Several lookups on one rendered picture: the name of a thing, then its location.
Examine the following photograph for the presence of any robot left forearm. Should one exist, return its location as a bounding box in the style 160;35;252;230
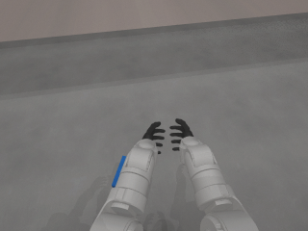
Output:
90;139;159;230

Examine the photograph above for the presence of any robot left hand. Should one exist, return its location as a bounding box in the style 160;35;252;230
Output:
142;121;166;154

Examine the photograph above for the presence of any carton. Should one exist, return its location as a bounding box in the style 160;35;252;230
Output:
112;156;126;188

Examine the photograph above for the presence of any robot right hand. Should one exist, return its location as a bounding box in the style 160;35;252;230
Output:
169;118;193;151

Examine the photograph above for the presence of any robot left upper arm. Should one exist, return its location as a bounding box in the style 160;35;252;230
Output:
90;212;143;231

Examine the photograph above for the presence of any robot right forearm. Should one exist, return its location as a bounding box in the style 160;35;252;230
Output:
179;136;258;229

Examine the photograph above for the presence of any robot right upper arm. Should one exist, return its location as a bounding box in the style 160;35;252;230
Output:
199;210;259;231

